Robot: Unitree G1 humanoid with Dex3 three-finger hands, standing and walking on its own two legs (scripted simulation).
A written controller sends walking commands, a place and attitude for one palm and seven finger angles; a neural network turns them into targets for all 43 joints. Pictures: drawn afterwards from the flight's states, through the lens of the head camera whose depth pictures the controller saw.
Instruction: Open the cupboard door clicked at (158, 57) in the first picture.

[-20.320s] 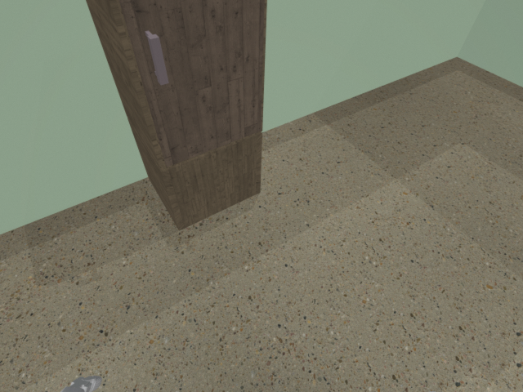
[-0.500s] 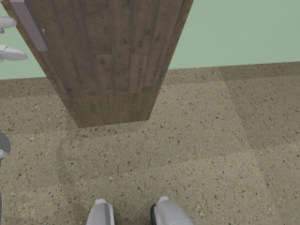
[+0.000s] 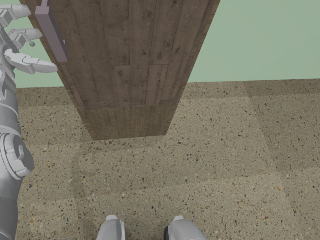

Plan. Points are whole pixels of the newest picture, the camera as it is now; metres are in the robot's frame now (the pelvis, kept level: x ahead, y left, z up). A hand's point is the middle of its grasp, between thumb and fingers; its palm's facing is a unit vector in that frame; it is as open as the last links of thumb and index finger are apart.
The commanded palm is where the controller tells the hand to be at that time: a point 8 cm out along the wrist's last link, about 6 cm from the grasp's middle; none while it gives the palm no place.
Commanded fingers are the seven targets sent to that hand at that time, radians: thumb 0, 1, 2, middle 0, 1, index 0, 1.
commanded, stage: slide the fingers in behind the handle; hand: left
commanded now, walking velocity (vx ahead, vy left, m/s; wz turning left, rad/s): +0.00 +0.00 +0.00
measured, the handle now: (55, 31) +0.58 +0.20 +0.12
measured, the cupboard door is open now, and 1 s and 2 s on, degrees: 1 3 3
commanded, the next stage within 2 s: move the hooked fingers beside the handle in 0.90 s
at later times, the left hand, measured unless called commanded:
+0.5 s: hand (36, 51) +0.51 +0.23 +0.12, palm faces +0.13 -0.99 -0.01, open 14.8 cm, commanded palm +0.51 +0.21 +0.11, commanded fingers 0.00 -0.50 0.30 -0.30 -1.20 -0.30 -1.20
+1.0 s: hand (36, 51) +0.52 +0.23 +0.12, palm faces +0.13 -0.99 -0.01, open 14.8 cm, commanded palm +0.51 +0.21 +0.11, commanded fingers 0.00 -0.50 0.30 -0.30 -1.20 -0.30 -1.20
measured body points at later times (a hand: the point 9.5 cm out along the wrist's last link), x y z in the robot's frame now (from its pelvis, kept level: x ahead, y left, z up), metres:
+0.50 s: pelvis +0.00 -0.01 +0.00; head +0.12 +0.03 +0.43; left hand +0.50 +0.28 +0.12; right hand -0.01 -0.27 -0.11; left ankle +0.02 +0.12 -0.68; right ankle -0.02 -0.15 -0.68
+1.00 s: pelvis -0.01 +0.00 +0.00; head +0.12 +0.04 +0.43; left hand +0.50 +0.28 +0.12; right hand -0.01 -0.27 -0.11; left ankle +0.02 +0.12 -0.68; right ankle -0.02 -0.15 -0.68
